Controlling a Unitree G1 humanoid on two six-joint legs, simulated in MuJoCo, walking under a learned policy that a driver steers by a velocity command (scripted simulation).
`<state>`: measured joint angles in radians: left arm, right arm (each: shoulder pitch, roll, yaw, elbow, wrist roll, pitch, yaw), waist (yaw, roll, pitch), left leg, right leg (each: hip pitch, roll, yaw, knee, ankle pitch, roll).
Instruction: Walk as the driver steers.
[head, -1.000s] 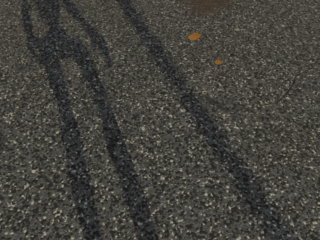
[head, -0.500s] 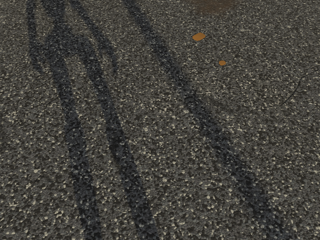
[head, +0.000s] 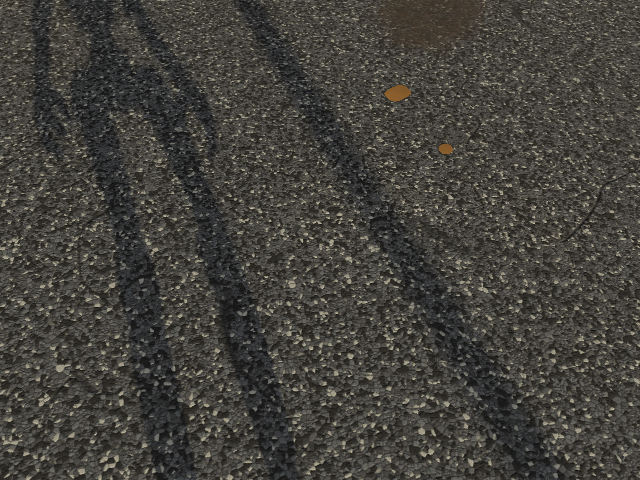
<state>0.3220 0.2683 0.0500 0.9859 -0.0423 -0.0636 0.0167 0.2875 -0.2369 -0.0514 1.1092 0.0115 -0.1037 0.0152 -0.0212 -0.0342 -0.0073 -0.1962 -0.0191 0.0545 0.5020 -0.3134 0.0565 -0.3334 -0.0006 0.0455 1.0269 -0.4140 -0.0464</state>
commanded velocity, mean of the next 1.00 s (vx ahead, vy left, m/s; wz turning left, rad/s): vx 0.42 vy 0.00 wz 0.21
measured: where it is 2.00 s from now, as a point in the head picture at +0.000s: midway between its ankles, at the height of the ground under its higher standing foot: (252, 368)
